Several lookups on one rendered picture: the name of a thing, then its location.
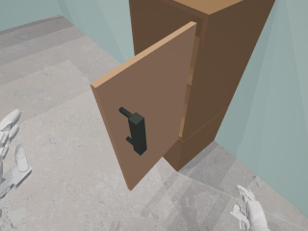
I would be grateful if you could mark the cupboard door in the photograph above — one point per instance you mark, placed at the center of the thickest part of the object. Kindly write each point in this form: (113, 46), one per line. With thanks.
(152, 84)

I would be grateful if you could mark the left robot hand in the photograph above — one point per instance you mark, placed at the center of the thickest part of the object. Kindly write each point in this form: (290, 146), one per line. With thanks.
(17, 174)

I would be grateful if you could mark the handle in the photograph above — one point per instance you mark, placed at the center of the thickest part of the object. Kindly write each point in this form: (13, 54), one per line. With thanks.
(137, 130)

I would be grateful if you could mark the right robot hand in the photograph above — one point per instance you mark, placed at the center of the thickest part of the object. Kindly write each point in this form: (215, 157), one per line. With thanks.
(252, 213)

